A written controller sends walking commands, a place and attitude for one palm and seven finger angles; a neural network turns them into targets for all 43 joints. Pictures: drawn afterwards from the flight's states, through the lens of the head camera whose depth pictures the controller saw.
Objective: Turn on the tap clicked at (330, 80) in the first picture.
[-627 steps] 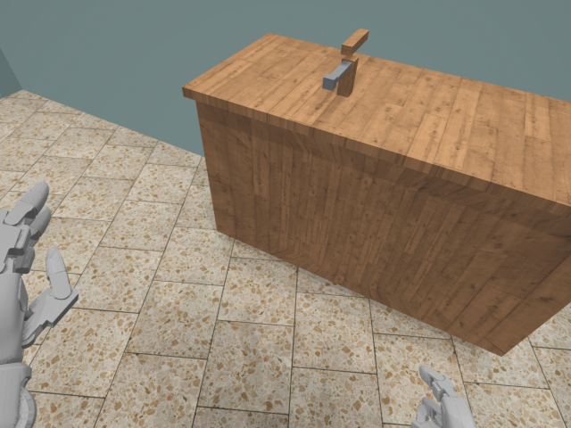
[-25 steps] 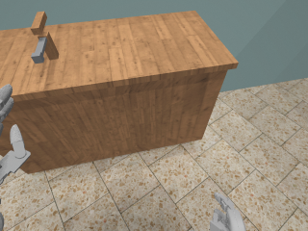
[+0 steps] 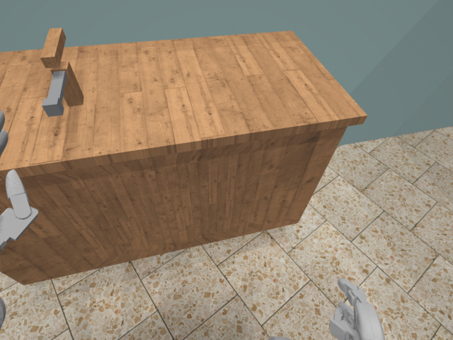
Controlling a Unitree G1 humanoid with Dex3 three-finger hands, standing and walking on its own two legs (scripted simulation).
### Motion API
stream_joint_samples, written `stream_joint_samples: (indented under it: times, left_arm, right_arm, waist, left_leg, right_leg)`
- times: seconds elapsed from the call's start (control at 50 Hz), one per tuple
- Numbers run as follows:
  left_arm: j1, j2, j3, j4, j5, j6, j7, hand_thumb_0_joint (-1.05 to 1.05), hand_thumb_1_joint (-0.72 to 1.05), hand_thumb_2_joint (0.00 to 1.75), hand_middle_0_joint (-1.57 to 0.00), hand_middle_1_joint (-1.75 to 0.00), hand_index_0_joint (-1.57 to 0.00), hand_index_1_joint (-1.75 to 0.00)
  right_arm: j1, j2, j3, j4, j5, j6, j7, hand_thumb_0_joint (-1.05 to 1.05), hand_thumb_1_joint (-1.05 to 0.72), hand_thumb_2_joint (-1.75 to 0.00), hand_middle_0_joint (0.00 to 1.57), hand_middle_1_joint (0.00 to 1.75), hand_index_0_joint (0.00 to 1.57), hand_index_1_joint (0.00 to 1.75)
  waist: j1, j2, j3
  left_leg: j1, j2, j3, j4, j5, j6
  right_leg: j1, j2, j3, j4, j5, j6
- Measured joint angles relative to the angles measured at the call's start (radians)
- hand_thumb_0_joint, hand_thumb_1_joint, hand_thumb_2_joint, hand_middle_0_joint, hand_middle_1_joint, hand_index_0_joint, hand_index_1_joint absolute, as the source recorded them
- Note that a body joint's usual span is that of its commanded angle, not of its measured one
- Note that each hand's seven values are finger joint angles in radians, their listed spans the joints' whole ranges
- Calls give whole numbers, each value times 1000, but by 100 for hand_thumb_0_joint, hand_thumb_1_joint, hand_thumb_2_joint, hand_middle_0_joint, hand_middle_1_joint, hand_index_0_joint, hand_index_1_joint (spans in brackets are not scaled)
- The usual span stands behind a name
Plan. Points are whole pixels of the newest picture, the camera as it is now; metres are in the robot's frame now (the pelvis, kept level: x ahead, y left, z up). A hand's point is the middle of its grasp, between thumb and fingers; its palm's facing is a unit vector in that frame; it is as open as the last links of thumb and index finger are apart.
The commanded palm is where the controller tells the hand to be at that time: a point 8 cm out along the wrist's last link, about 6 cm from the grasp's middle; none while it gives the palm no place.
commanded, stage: take the last steps up to it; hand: left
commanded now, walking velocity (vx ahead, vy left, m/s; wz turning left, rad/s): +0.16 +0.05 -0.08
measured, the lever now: (53, 106) +0.51 +0.40 +0.10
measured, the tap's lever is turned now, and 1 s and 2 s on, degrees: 0 0 0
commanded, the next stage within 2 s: come to a stop and stand still in 0.26 s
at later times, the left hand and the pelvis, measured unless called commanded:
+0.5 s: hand (47, 185) +0.27 +0.26 +0.18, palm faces +0.37 -0.83 -0.41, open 7.4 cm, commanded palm +0.22 +0.31 +0.19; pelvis +0.05 +0.03 +0.00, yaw -1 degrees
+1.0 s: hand (56, 213) +0.23 +0.24 +0.17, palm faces +0.35 -0.86 -0.37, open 7.4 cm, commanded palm +0.18 +0.28 +0.19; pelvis +0.01 +0.01 +0.00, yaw -2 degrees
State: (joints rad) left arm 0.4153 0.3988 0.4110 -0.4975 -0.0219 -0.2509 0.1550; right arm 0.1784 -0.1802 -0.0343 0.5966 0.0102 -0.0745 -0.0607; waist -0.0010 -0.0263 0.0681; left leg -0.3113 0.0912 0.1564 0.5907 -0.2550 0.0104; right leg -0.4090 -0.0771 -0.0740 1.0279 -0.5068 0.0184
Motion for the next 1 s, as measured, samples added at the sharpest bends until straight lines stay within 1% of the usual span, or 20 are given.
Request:
stream_joint_samples:
  times: [0.08, 0.16, 0.18, 0.2, 0.24, 0.28, 0.32, 0.36, 0.42, 0.48, 0.54, 0.58, 0.62, 0.7, 0.78, 0.82, 0.84, 0.88, 0.94, 1.0]
  left_arm:
    - [32, -35, -30, -25, -5, 14, -5, 1, 90, 90, -21, -30, -20, -30]
    - [72, -18, -44, -32, 0, 29, -10, 1, 90, 90, -21, -30, -20, -30]
    - [71, -16, -44, -24, 4, 32, -11, 1, 89, 90, -21, -30, -20, -30]
    - [64, -21, -49, -11, 7, 36, -11, 1, 89, 90, -21, -30, -21, -30]
    - [46, -34, -57, 14, 1, 45, -14, 1, 89, 90, -21, -30, -21, -30]
    - [31, -51, -60, 35, -3, 48, -13, 1, 89, 90, -21, -30, -21, -30]
    - [28, -63, -58, 43, -1, 44, -9, 1, 89, 90, -21, -30, -21, -30]
    - [39, -65, -58, 34, 4, 38, -5, 1, 89, 90, -21, -30, -21, -30]
    - [64, -58, -63, -7, 6, 31, 0, 1, 89, 90, -21, -30, -21, -30]
    - [88, -46, -67, -61, 2, 34, -1, 1, 89, 90, -21, -30, -21, -30]
    - [57, -11, -54, -53, -2, 33, -7, 1, 89, 90, -21, -30, -21, -30]
    - [29, -3, -44, -28, -3, 38, -11, 1, 89, 90, -21, -30, -21, -30]
    - [11, -4, -38, -24, -5, 45, -12, 1, 89, 90, -21, -30, -21, -30]
    - [35, -21, -42, -61, -17, 59, -17, 1, 90, 90, -21, -30, -20, -30]
    - [60, -18, -52, -67, -20, 73, -24, 1, 90, 90, -21, -30, -20, -30]
    - [55, -19, -54, -46, -18, 77, -25, 1, 90, 90, -21, -30, -20, -30]
    - [50, -25, -59, -32, -18, 81, -27, 1, 90, 90, -21, -30, -21, -30]
    - [49, -40, -69, -16, -26, 97, -29, 1, 89, 90, -21, -30, -21, -30]
    - [63, -64, -83, -10, -29, 113, -22, 1, 89, 90, -21, -30, -21, -30]
    - [63, -67, -91, -11, -24, 111, -17, 1, 89, 90, -21, -30, -21, -30]
  right_arm:
    - [14, 41, 45, -3, -1, -16, 18, 1, -90, -90, 20, 29, 20, 30]
    - [31, 62, 78, 0, -5, -7, 14, 1, -90, -90, 20, 29, 20, 30]
    - [31, 58, 82, 4, -6, 0, 12, 1, -90, -90, 20, 30, 20, 30]
    - [27, 49, 82, 13, -6, 9, 11, 1, -90, -90, 20, 30, 20, 30]
    - [21, 32, 75, 39, -5, 25, 14, 1, -90, -90, 20, 30, 20, 30]
    - [15, 13, 69, 59, -3, 37, 18, 2, -90, -90, 20, 30, 20, 30]
    - [12, -8, 64, 64, -5, 45, 17, 2, -90, -90, 20, 30, 20, 30]
    - [12, -25, 54, 55, -9, 49, 13, 2, -90, -90, 20, 30, 20, 30]
    - [16, -51, 35, 28, -13, 49, 5, 2, -90, -90, 20, 29, 20, 30]
    - [22, -81, 13, -8, -12, 49, -6, 2, -90, -90, 20, 29, 20, 30]
    - [9, -55, -3, -11, -9, 49, -16, 2, -90, -90, 20, 29, 20, 30]
    - [2, -32, 3, -18, -16, 37, -11, 2, -90, -90, 20, 29, 20, 30]
    - [-3, -10, 17, -26, -17, 20, 4, 2, -90, -90, 19, 29, 20, 30]
    - [-6, 30, 50, -48, -14, -2, 38, 1, -90, -90, 20, 29, 20, 30]
    - [-4, 53, 79, -59, -10, -6, 45, 1, -90, -90, 20, 29, 20, 30]
    - [-9, 51, 85, -51, -7, 1, 43, 1, -90, -90, 20, 30, 20, 30]
    - [-10, 46, 86, -41, -6, 7, 41, 1, -90, -90, 20, 30, 20, 30]
    - [0, 34, 84, -19, -4, 20, 36, 1, -90, -90, 20, 30, 20, 30]
    - [19, 5, 77, 11, -3, 36, 24, 1, -90, -90, 20, 30, 20, 30]
    - [39, -23, 63, 32, -2, 44, 6, 2, -90, -90, 20, 30, 20, 30]
  waist:
    - [-2, 25, -12]
    - [5, 41, -16]
    - [8, 53, -14]
    - [9, 75, -11]
    - [16, 84, -11]
    - [19, 71, -6]
    - [15, 56, -1]
    - [7, 36, 3]
    - [-2, 17, 12]
    - [-2, 29, 16]
    - [13, -15, 21]
    - [12, -17, 17]
    - [11, -7, 19]
    - [16, 18, 15]
    - [21, 34, 16]
    - [21, 53, 27]
    - [18, 65, 29]
    - [19, 67, 16]
    - [13, 58, -7]
    - [0, 49, -18]
  left_leg:
    - [26, 0, 10, -42, 8, 1]
    - [29, -7, 18, -10, -24, -10]
    - [22, -3, 16, 20, -43, -14]
    - [14, 5, 4, 55, -76, -11]
    - [-30, -17, -37, 196, -166, -16]
    - [-84, -45, -70, 355, -182, -27]
    - [-113, -52, -77, 402, -172, -33]
    - [-112, -46, -68, 332, -149, -32]
    - [-69, -37, -55, 145, -87, -27]
    - [14, -27, -56, -55, 64, -20]
    - [26, -44, -32, -39, 39, 6]
    - [27, -42, -34, -54, 40, 9]
    - [30, -30, -43, -78, 59, 7]
    - [28, 0, -42, -106, 84, -3]
    - [4, 15, -39, -83, 89, -18]
    - [-12, 29, -45, -46, 78, -28]
    - [-18, 34, -54, -28, 60, -32]
    - [-35, 16, -79, 25, -33, -35]
    - [-48, -26, -111, 132, -110, -32]
    - [-13, -44, -113, 116, -115, -29]
  right_leg:
    - [4, 17, -42, -159, 68, 4]
    - [95, 41, -71, -410, 144, 0]
    - [108, 47, -73, -440, 213, -21]
    - [110, 56, -80, -431, 233, -45]
    - [111, 54, -79, -412, 215, -73]
    - [128, 44, -72, -432, 208, -77]
    - [149, 34, -66, -470, 224, -66]
    - [166, 24, -62, -501, 238, -61]
    - [183, 15, -61, -515, 239, -47]
    - [187, 27, -61, -474, 210, -26]
    - [159, 19, -14, -373, 109, -7]
    - [121, 41, 11, -266, 43, -3]
    - [102, 61, 12, -227, 40, 2]
    - [109, 77, -7, -297, 66, 10]
    - [175, 75, -23, -479, 149, 15]
    - [193, 85, -32, -532, 270, -14]
    - [192, 91, -38, -525, 280, -34]
    - [178, 90, -38, -507, 265, -56]
    - [166, 84, -35, -504, 260, -64]
    - [162, 82, -50, -513, 271, -63]
